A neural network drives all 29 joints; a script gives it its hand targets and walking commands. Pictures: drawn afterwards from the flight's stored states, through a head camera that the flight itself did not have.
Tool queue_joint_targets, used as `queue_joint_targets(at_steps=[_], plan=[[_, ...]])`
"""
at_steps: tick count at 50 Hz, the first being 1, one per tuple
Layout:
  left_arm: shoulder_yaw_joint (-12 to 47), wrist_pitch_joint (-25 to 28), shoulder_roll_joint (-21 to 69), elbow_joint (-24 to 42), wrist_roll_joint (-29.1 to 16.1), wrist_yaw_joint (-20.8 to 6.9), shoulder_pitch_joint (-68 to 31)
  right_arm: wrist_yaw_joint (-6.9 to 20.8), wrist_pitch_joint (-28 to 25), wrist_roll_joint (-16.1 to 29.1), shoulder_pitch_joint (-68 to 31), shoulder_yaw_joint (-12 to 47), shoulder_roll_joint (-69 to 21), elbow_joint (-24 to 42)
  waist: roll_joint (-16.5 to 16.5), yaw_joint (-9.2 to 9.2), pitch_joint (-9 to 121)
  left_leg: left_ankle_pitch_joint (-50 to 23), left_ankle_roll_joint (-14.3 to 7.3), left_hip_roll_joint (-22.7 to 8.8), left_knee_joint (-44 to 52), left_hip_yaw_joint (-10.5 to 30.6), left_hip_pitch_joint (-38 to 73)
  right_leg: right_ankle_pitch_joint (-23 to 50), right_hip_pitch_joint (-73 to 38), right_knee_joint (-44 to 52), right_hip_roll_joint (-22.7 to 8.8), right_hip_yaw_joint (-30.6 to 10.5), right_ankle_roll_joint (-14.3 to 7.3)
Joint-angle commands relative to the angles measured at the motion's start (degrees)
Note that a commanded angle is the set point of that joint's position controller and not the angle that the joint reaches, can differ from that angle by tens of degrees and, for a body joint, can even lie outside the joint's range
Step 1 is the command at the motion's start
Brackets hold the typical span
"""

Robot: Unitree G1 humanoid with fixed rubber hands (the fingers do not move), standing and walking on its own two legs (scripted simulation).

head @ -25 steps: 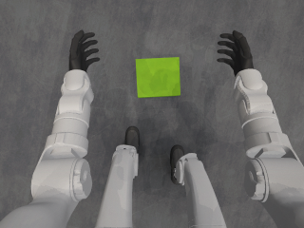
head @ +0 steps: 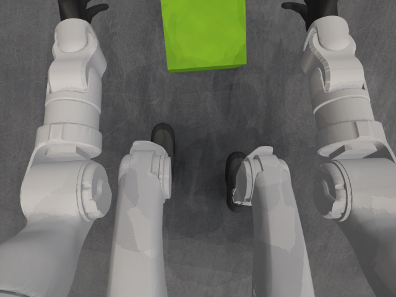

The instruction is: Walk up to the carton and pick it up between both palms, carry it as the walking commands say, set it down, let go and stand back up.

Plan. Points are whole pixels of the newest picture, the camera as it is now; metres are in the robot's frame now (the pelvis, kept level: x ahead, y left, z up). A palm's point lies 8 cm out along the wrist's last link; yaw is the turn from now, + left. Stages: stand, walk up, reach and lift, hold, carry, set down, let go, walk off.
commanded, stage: reach and lift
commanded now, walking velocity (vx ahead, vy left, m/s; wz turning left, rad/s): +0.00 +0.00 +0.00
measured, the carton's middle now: (202, 35) +0.54 +0.02 -0.45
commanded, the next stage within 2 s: none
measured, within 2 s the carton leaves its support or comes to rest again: neither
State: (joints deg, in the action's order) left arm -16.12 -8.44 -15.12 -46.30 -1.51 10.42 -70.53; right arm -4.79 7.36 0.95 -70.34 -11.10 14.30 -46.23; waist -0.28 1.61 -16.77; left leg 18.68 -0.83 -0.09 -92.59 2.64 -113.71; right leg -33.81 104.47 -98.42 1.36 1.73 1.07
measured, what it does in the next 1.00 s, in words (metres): lowers itself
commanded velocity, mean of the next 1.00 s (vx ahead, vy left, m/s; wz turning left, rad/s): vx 0.00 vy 0.00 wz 0.00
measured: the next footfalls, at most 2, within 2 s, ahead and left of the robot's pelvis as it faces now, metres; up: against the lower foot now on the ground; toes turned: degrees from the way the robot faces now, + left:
none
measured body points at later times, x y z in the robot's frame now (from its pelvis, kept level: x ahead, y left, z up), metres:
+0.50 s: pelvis -0.02 -0.01 -0.10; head +0.36 +0.03 +0.12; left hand +0.51 +0.22 -0.32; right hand +0.52 -0.13 -0.31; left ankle +0.15 +0.11 -0.48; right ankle +0.08 -0.13 -0.48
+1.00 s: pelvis -0.01 -0.02 -0.14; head +0.38 -0.01 +0.07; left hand +0.52 +0.21 -0.37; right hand +0.53 -0.16 -0.37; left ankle +0.15 +0.11 -0.48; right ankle +0.08 -0.13 -0.48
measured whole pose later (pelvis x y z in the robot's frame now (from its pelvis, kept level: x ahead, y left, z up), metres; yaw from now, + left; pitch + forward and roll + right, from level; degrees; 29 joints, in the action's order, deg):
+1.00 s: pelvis -0.01 -0.02 -0.14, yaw -1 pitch +34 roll -2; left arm -9.5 1.4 -25.3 -80.2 -9.8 3.6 -91.1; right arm -4.7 4.9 4.7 -85.3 -4.5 17.9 -62.8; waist 1.4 1.9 -29.8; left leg 21.4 -0.1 -2.4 -119.1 2.7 -131.9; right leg -38.9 123.0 -127.6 3.9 1.4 1.1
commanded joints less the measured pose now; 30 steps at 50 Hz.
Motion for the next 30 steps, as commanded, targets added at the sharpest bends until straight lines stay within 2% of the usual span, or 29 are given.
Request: queue_joint_targets(at_steps=[1,2,3,4,5,6,7,8,9,10,11,12,13,14,15,16,17,18,19,20,21,22,23,25,26,27,28,29,30], plan=[[6.4,1.0,-8.2,11.4,-8.4,1.2,-25.5,-2.9,-0.2,9.4,-25.1,0.8,14.8,7.4,8.0,-1.88,98.8,-12.0,1.8,2.2,-4.4,0.9,69.1,7.1,-5.7,1.9,3.6,2.4,-1.9],[7.1,0.7,-7.7,6.8,-10.0,1.3,-24.7,-3.1,-0.2,10.0,-27.3,2.0,15.7,7.7,7.1,-0.39,97.0,-12.3,1.8,2.1,-5.6,0.8,67.8,6.1,-4.8,0.6,3.4,2.5,-1.8],[6.7,0.6,-9.8,7.0,-9.7,1.6,-26.7,-3.5,-0.1,10.2,-27.7,2.8,16.0,7.6,7.4,-0.12,98.6,-12.3,1.7,2.3,-7.2,0.3,67.4,6.5,-7.0,-0.2,3.2,2.2,-1.8],[6.5,0.6,-10.9,8.2,-10.3,1.6,-27.5,-4.0,0.3,9.5,-29.9,2.8,16.7,8.5,5.4,-0.19,102.0,-12.2,1.7,2.4,-8.0,-0.3,66.1,7.0,-11.3,-0.9,2.9,1.9,-1.7],[7.4,0.3,-10.0,9.0,-10.9,2.0,-27.4,-4.4,0.6,9.9,-29.6,3.0,16.2,9.5,5.0,-0.9,104.4,-12.5,1.8,2.2,-8.6,0.9,67.5,7.5,-11.8,-2.4,2.7,2.3,-1.7],[8.0,0.1,-10.4,7.9,-12.1,1.9,-28.2,-4.8,0.7,11.1,-30.4,3.9,16.6,9.6,5.7,-0.43,105.8,-13.5,1.6,2.1,-9.8,1.0,69.3,8.1,-12.2,-3.4,2.7,1.8,-1.8],[6.8,-0.1,-13.4,9.4,-10.8,2.0,-28.9,-5.4,1.3,11.0,-29.0,3.5,17.0,9.3,6.4,0.32,106.6,-15.9,1.5,1.9,-11.2,-0.1,69.1,9.0,-14.1,-3.9,2.7,1.7,-1.6],[7.6,0.2,-13.2,11.5,-12.0,1.9,-31.7,-5.9,0.8,10.7,-30.9,3.2,17.5,12.4,5.3,-0.89,106.5,-18.5,1.1,1.8,-12.7,0.4,70.0,8.6,-12.2,-4.8,2.6,1.7,-1.5],[7.9,0.6,-13.5,8.9,-12.6,1.8,-31.8,-5.5,0.6,11.9,-32.8,6.0,17.0,11.4,4.0,1.02,100.4,-17.6,0.8,1.6,-14.2,-0.7,65.1,8.5,-9.7,-5.2,2.8,1.1,-1.5],[7.1,1.0,-14.2,12.1,-12.5,1.7,-31.4,-5.7,0.6,11.1,-31.9,4.3,17.3,14.4,5.0,0.6,104.3,-18.1,1.2,1.5,-14.7,-0.2,68.2,8.4,-11.8,-6.0,2.5,0.8,-1.5],[7.8,1.5,-13.5,10.2,-13.4,1.4,-32.1,-5.5,0.3,11.7,-32.4,5.2,16.4,11.0,5.0,0.79,97.0,-17.3,1.3,1.0,-15.4,-0.9,62.6,8.1,-8.6,-6.0,2.3,0.1,-1.8],[8.9,1.5,-10.9,0.0,-13.8,0.8,-28.9,-4.9,0.1,10.3,-30.1,5.3,14.9,3.5,3.3,-0.37,88.5,-13.9,1.3,0.9,-14.9,-0.1,58.1,5.7,-4.4,-6.7,2.2,1.1,-1.5],[9.2,1.8,-11.3,2.9,-15.2,0.3,-30.9,-4.7,0.2,11.1,-30.6,4.9,14.4,4.7,5.8,-0.53,87.6,-12.7,1.5,0.6,-14.8,0.3,58.4,5.6,-3.8,-6.8,2.1,0.5,-2.0],[10.1,2.4,-10.7,-2.3,-15.4,-0.6,-31.8,-4.0,0.5,10.9,-30.5,6.5,12.1,-2.5,5.7,0.15,77.3,-7.7,1.5,0.2,-15.1,-0.9,49.6,2.8,-1.4,-6.5,1.5,-0.4,-2.4],[9.9,2.8,-9.6,-2.3,-15.2,-0.9,-30.8,-3.8,-0.4,9.4,-30.1,4.0,13.8,0.1,5.4,-1.6,79.6,-8.6,1.8,0.9,-15.1,0.0,52.4,3.4,-0.1,-7.3,1.7,0.9,-2.0],[10.4,3.0,-10.5,-5.9,-14.5,-1.1,-31.2,-3.5,-0.5,9.3,-31.7,4.7,13.9,-2.2,4.7,-1.74,76.9,-6.3,1.9,0.4,-15.5,0.0,49.6,2.9,-0.4,-7.6,1.5,0.8,-1.9],[9.7,3.8,-10.6,-6.4,-14.6,-1.1,-34.0,-3.2,-1.1,8.7,-31.7,3.6,14.8,-5.1,5.4,-1.57,73.7,-5.2,2.2,0.7,-15.6,-0.2,48.2,1.8,1.7,-8.1,1.5,0.8,-2.2],[9.2,4.5,-11.7,-10.0,-12.6,-1.5,-32.8,-2.5,-1.7,9.5,-31.2,4.6,13.1,-7.8,4.8,0.44,67.0,-4.0,1.9,0.0,-16.4,-0.6,43.8,1.5,4.7,-8.4,1.7,0.4,-1.8],[9.2,5.5,-10.5,-7.5,-13.0,-1.7,-32.7,-2.2,-2.4,8.9,-31.4,3.9,12.8,-4.3,4.8,0.13,70.9,-7.9,2.2,0.5,-16.8,0.5,47.0,3.9,3.5,-9.5,2.2,0.5,-1.9],[10.0,6.0,-11.2,-8.4,-13.6,-2.0,-35.4,-2.3,-2.8,8.4,-33.3,3.2,15.2,-6.0,5.3,-1.46,69.1,-7.7,2.6,0.2,-17.7,0.1,45.4,4.2,4.5,-9.6,1.3,0.5,-1.7],[10.0,6.6,-10.0,-12.9,-13.9,-2.5,-34.4,-1.6,-3.1,9.3,-33.3,5.5,13.8,-7.1,4.5,-0.08,63.6,-5.9,2.1,0.1,-18.3,-0.3,41.8,2.5,6.9,-9.6,1.4,-0.3,-2.0],[9.9,6.7,-10.4,-14.0,-12.8,-2.4,-33.6,-1.5,-3.1,8.9,-33.0,4.5,12.9,-9.1,4.9,0.06,64.6,-6.6,2.2,0.2,-17.8,0.6,43.9,2.9,7.4,-10.3,1.4,0.2,-1.6],[10.6,7.3,-9.6,-13.5,-12.7,-2.5,-33.8,-1.2,-3.7,8.8,-33.2,3.8,13.9,-8.0,6.0,-0.3,64.4,-8.8,2.5,0.4,-18.5,0.6,44.7,3.8,8.9,-10.8,1.8,0.4,-1.7],[9.2,8.1,-11.4,-15.2,-11.9,-2.5,-33.9,-1.1,-4.3,9.1,-33.6,5.1,13.7,-7.8,4.7,0.82,65.8,-12.2,2.3,-0.1,-20.6,0.4,45.5,5.3,7.9,-11.3,1.9,0.0,-1.1],[9.8,8.3,-11.1,-15.9,-12.7,-2.2,-35.4,-1.3,-4.3,7.9,-35.0,3.8,15.0,-8.0,4.8,-1.6,64.8,-11.1,2.6,0.0,-20.8,1.8,46.8,4.4,10.1,-12.7,1.4,0.3,-1.1],[9.0,8.6,-10.9,-17.4,-12.1,-2.4,-33.1,-1.0,-4.6,8.1,-33.7,4.7,15.7,-8.8,5.2,-0.1,61.6,-12.0,2.7,-0.3,-21.5,0.5,42.7,4.8,11.1,-12.5,1.8,-0.4,-1.2],[9.3,8.9,-10.9,-20.1,-10.9,-3.0,-32.0,-0.5,-4.7,8.3,-33.7,5.1,13.1,-9.5,5.7,1.5,59.4,-11.6,2.5,-0.3,-21.7,1.0,41.6,4.8,12.1,-13.4,1.7,-0.8,-0.9],[10.1,9.1,-9.5,-16.8,-12.9,-3.1,-33.6,-0.6,-5.2,7.7,-34.4,4.9,14.7,-6.6,4.8,-1.02,63.8,-14.9,2.8,0.1,-22.5,0.6,44.6,6.4,10.3,-13.2,1.4,0.0,-1.0],[10.8,9.1,-10.3,-18.5,-12.4,-2.9,-34.3,-0.9,-5.1,8.1,-35.1,4.9,15.7,-8.2,6.5,-1.0,65.0,-16.3,3.0,-0.3,-23.3,1.2,46.1,7.0,11.0,-14.3,1.2,-0.1,-0.7]])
